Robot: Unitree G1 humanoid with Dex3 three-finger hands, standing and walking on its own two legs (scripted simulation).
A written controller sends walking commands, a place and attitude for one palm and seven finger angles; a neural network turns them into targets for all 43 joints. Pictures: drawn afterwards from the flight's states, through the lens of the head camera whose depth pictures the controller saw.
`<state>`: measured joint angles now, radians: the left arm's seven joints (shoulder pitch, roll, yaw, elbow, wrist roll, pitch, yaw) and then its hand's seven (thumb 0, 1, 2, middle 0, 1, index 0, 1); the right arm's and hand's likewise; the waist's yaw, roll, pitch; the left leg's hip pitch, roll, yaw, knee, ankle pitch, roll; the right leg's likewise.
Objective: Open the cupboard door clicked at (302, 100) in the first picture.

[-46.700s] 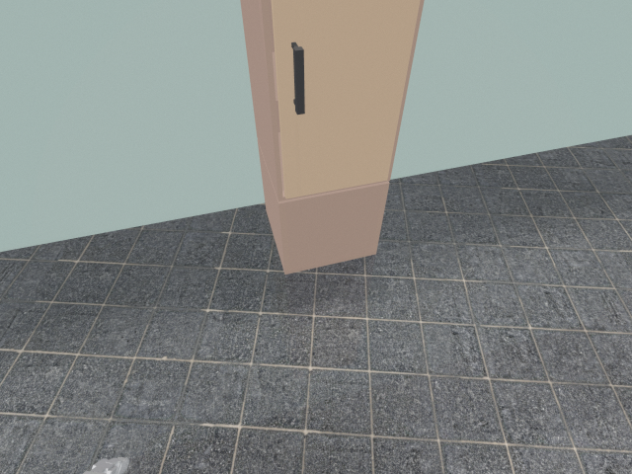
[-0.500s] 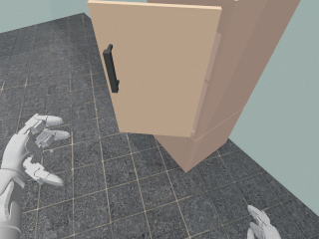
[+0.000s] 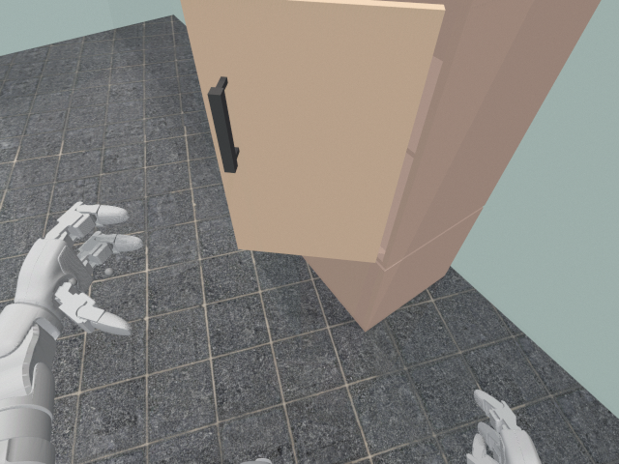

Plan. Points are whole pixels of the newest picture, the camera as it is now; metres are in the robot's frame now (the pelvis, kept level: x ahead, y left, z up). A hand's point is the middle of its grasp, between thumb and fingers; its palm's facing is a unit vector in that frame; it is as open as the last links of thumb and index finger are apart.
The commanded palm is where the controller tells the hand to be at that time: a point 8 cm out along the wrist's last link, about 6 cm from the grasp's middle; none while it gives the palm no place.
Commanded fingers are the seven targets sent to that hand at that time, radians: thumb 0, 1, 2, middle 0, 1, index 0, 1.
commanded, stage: move the hooked fingers beside the handle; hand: left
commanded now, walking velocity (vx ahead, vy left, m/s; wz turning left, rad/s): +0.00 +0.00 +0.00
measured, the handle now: (227, 127) +0.61 +0.19 +0.08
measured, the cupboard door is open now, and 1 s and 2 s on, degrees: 49 49 49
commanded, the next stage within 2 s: none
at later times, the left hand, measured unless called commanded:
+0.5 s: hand (146, 211) +0.41 +0.26 +0.09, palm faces -0.05 -1.00 +0.00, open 14.0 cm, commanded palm +0.39 +0.31 +0.09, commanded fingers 0.00 -0.50 0.30 -0.30 -1.20 -0.30 -1.20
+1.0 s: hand (175, 168) +0.49 +0.24 +0.09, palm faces -0.06 -1.00 -0.01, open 14.0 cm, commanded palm +0.49 +0.29 +0.08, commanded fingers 0.00 -0.50 0.30 -0.30 -1.20 -0.30 -1.20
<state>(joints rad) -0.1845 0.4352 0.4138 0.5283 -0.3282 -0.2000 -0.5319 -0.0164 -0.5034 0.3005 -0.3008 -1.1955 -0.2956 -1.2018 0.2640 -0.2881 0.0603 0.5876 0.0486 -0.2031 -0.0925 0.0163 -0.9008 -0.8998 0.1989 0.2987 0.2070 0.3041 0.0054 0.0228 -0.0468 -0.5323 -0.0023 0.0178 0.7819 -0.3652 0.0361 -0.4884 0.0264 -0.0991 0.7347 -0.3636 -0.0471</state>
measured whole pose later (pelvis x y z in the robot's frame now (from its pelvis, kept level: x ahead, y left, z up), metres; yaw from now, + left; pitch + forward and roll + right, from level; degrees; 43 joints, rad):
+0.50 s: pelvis +0.01 +0.01 +0.00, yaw -1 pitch +11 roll -2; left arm -0.51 0.49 0.41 0.83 -0.25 -0.27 -0.48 -0.02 -0.50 0.30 -0.30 -1.20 -0.29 -1.20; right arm 0.36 -0.29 0.05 0.62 0.04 -0.11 -0.06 0.02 -0.90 -0.90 0.20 0.30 0.21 0.30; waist -0.06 0.01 -0.06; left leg -0.63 0.00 0.04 0.81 -0.38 0.05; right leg -0.59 0.02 -0.08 0.76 -0.37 -0.03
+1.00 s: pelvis +0.00 +0.01 -0.02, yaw -2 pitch +17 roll -3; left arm -0.87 0.64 0.44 1.20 -0.14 -0.32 -0.45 -0.02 -0.50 0.30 -0.30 -1.20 -0.30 -1.20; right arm 0.40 -0.30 0.05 0.64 0.02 0.00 -0.04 0.01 -0.90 -0.90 0.20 0.30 0.21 0.30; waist -0.14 0.01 -0.07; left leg -0.78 0.01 0.04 0.89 -0.40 0.05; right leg -0.73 0.04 -0.08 0.82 -0.38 -0.03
